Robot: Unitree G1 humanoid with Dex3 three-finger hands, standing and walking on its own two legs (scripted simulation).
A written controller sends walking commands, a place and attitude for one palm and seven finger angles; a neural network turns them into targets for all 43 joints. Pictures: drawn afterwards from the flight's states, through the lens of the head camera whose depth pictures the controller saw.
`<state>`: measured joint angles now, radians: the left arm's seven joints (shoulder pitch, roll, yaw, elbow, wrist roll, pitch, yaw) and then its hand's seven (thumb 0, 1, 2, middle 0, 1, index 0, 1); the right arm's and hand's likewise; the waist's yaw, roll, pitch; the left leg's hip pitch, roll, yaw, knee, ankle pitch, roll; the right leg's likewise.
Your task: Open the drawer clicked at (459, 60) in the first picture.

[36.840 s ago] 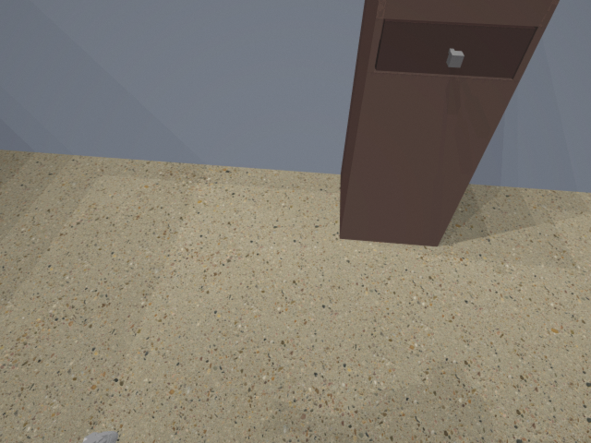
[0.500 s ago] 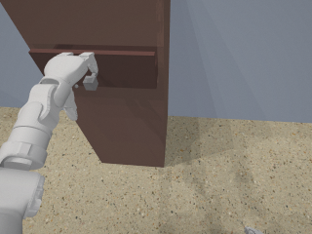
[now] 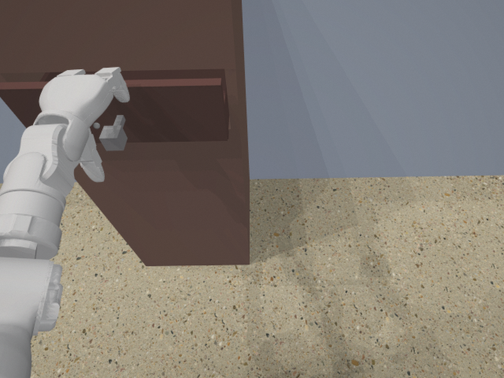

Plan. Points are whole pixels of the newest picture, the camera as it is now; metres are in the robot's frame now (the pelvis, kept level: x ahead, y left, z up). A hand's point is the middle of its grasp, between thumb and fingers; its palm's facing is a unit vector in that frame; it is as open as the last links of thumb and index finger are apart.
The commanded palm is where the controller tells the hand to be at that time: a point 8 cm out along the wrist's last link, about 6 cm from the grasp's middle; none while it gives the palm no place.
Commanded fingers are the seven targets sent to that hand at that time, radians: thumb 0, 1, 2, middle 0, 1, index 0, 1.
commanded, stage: move the hooked fingers above the handle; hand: left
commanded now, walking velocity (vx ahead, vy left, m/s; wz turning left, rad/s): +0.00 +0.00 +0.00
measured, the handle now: (116, 131) +0.52 +0.24 +0.08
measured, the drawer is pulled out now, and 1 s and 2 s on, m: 0.04 0.04 0.04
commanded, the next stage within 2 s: lower the fingers behind the handle in 0.40 s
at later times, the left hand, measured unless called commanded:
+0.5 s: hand (89, 130) +0.46 +0.24 +0.15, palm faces -0.03 -0.02 -1.00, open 13.8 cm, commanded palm +0.44 +0.25 +0.20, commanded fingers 0.00 -0.50 0.30 -0.30 -1.20 -0.30 -1.20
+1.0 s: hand (99, 143) +0.46 +0.24 +0.12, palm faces -0.03 -0.02 -1.00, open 13.8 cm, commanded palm +0.44 +0.25 +0.17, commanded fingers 0.00 -0.50 0.30 -0.30 -1.20 -0.30 -1.20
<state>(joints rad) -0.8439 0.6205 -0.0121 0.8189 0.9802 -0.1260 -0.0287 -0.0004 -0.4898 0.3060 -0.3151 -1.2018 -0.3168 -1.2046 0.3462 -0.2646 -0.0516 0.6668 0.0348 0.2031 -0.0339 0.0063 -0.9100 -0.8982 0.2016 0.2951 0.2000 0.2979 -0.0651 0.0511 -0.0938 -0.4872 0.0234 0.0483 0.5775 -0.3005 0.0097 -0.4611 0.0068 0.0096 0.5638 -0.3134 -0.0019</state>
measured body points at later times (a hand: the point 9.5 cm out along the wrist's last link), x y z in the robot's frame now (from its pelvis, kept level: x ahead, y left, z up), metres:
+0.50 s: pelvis +0.00 +0.00 +0.00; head +0.04 -0.02 +0.45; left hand +0.45 +0.24 +0.20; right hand +0.10 -0.26 -0.13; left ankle -0.02 +0.11 -0.73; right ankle -0.03 -0.12 -0.73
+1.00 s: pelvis -0.01 +0.00 +0.00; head +0.05 -0.02 +0.44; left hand +0.45 +0.24 +0.17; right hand +0.04 -0.28 -0.14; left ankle -0.02 +0.11 -0.73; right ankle -0.03 -0.12 -0.73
